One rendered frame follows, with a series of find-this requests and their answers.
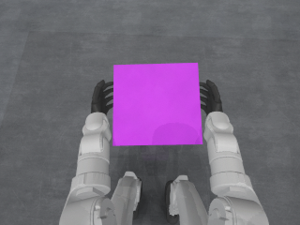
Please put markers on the left robot forearm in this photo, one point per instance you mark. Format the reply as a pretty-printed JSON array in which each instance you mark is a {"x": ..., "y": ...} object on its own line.
[{"x": 92, "y": 176}]

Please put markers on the robot left upper arm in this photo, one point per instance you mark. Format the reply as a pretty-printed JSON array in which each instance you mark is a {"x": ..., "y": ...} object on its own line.
[{"x": 98, "y": 210}]

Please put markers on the left robot hand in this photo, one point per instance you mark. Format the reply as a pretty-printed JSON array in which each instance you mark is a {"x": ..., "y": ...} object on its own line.
[{"x": 99, "y": 102}]

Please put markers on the left robot shin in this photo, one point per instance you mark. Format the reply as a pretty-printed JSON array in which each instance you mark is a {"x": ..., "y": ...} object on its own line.
[{"x": 135, "y": 177}]

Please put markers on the robot right upper arm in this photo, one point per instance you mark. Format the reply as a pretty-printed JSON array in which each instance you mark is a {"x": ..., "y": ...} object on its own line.
[{"x": 227, "y": 210}]

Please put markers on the right robot shin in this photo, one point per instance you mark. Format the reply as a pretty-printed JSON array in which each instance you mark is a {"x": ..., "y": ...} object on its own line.
[{"x": 174, "y": 210}]

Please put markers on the robot shin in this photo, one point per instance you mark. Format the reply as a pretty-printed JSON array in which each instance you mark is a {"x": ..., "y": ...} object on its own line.
[
  {"x": 135, "y": 177},
  {"x": 174, "y": 210}
]

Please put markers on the right robot hand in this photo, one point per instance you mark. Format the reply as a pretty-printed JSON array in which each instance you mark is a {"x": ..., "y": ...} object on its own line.
[{"x": 212, "y": 99}]

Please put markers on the right robot forearm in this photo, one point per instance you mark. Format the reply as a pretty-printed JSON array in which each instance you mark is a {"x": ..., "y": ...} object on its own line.
[{"x": 228, "y": 176}]

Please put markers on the carton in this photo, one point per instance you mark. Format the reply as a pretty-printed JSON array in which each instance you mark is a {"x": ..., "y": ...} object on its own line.
[{"x": 156, "y": 104}]

